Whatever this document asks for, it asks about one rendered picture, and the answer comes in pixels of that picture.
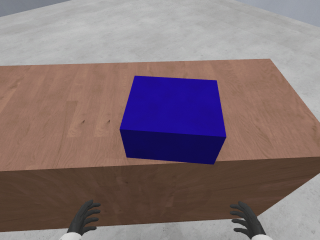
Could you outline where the pedestal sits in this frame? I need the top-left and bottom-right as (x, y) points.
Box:
(0, 58), (320, 232)

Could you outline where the left robot hand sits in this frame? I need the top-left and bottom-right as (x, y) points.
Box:
(67, 199), (101, 236)

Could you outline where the carton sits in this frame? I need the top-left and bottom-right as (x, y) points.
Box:
(119, 75), (227, 165)

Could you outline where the right robot hand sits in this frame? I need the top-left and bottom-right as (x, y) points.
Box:
(230, 201), (266, 240)

